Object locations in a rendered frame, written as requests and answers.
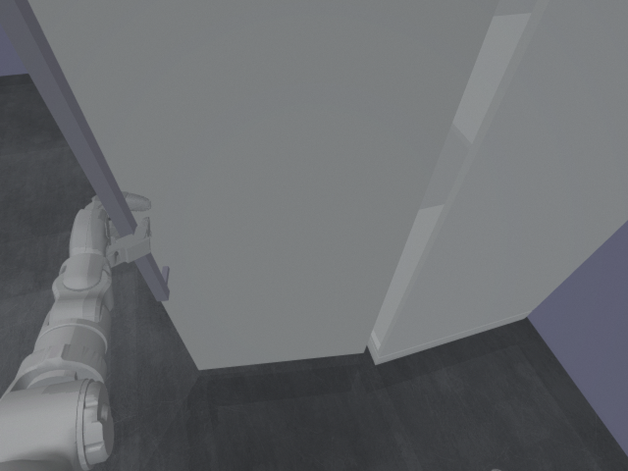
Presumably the robot left upper arm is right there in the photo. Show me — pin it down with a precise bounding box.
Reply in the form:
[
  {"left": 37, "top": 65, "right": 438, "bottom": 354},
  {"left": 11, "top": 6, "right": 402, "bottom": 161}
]
[{"left": 0, "top": 379, "right": 114, "bottom": 471}]

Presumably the handle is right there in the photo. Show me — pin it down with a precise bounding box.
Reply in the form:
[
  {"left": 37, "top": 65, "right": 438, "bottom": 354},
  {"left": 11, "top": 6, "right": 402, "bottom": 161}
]
[{"left": 0, "top": 0, "right": 170, "bottom": 301}]

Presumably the robot left forearm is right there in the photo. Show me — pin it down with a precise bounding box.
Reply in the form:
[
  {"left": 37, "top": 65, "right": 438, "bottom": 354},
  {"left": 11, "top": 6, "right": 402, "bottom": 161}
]
[{"left": 0, "top": 253, "right": 114, "bottom": 401}]

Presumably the fridge door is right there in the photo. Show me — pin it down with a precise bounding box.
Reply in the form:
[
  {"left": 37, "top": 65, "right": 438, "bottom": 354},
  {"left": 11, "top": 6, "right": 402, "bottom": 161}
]
[{"left": 27, "top": 0, "right": 499, "bottom": 370}]

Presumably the left robot hand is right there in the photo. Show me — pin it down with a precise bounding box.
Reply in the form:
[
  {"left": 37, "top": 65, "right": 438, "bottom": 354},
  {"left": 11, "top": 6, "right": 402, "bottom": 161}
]
[{"left": 70, "top": 191, "right": 151, "bottom": 268}]

